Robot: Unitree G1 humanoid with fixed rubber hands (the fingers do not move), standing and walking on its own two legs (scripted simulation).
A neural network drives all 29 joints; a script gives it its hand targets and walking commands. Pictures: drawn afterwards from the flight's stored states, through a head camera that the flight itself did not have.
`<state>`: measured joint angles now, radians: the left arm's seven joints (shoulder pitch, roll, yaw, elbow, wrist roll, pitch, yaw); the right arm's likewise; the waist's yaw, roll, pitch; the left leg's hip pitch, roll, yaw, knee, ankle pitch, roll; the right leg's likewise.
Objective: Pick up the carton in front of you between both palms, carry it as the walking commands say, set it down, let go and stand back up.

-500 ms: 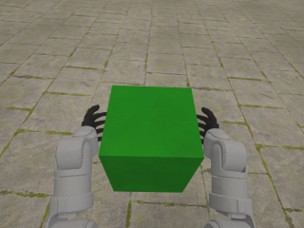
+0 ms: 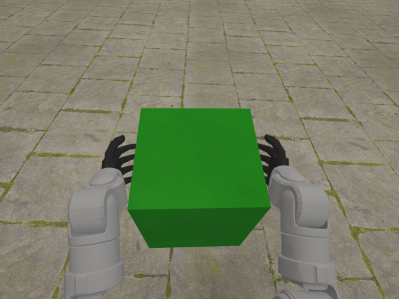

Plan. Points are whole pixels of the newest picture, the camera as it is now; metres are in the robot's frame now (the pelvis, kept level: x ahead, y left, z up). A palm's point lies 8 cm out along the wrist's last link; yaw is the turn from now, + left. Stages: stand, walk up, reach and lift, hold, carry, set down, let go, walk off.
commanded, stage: carry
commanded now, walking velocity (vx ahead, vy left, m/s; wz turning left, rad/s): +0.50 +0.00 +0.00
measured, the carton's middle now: (195, 184) +0.35 -0.01 +0.06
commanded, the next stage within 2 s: none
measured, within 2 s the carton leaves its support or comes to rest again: neither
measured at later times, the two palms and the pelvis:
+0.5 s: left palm (117, 106) +0.56 +0.17 +0.11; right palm (234, 106) +0.56 -0.13 +0.11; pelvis +0.32 +0.03 +0.00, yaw -2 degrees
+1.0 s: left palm (139, 53) +0.87 +0.15 +0.11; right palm (225, 56) +0.86 -0.15 +0.11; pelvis +0.63 +0.00 +0.00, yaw -1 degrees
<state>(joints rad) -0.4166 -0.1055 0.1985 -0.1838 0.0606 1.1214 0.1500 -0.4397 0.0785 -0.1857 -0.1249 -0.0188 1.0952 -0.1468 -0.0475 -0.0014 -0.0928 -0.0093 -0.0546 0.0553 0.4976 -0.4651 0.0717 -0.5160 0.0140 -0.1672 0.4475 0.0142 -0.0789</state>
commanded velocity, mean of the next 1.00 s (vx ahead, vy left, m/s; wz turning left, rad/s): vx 0.50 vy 0.00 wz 0.00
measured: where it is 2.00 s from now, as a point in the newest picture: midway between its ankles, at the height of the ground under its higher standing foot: (181, 149)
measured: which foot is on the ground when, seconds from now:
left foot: down 0.00-0.02, up 0.04-0.48, down 0.50-1.00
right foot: down 0.00-0.52, up 0.54-0.98, down 1.00-1.00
